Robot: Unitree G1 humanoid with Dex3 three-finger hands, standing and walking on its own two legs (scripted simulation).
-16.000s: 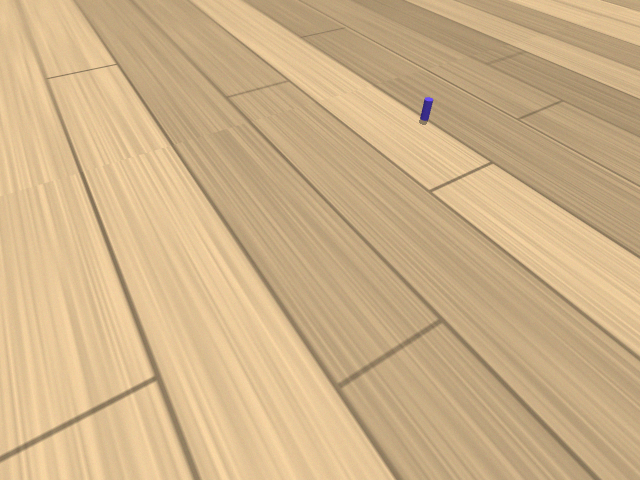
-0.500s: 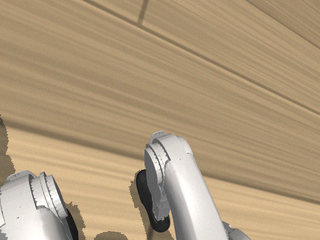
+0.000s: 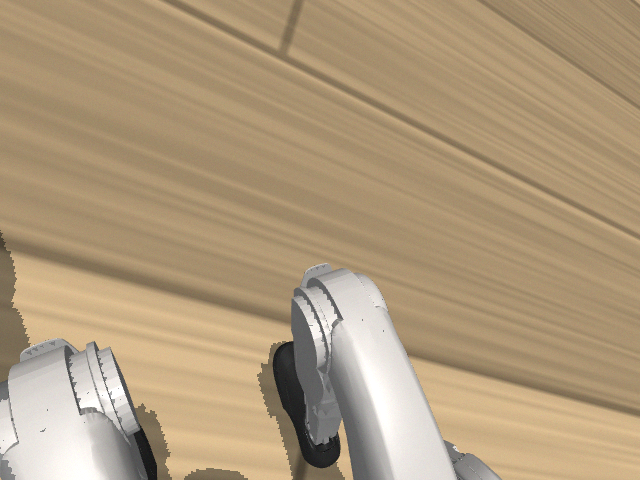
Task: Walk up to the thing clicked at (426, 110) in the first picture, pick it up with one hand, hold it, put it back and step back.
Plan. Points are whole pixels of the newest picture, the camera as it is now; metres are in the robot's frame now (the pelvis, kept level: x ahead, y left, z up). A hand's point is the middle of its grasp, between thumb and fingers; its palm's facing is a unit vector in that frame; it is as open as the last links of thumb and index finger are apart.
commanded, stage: close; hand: left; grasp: from above
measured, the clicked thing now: out of the picture +0.47 +0.31 -0.24
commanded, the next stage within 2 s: settle in 0.24 s
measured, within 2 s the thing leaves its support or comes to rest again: leaves its support in 0.74 s
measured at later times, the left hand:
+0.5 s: hand out of the picture +0.45 +0.31 -0.20, palm faces -0.44 -0.11 -0.89, open 9.0 cm
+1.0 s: hand out of the picture +0.45 +0.31 -0.13, palm faces -0.44 -0.09 -0.89, open 8.1 cm
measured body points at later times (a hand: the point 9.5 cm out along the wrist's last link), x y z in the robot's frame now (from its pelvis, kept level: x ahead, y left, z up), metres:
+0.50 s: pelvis +0.00 +0.00 +0.00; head +0.25 +0.10 +0.36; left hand +0.47 +0.32 -0.15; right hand +0.04 -0.26 -0.08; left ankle +0.07 +0.14 -0.27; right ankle +0.11 -0.13 -0.27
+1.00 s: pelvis +0.00 +0.00 +0.03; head +0.23 +0.08 +0.41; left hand +0.47 +0.31 -0.08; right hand +0.09 -0.27 -0.07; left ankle +0.07 +0.14 -0.27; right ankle +0.11 -0.13 -0.27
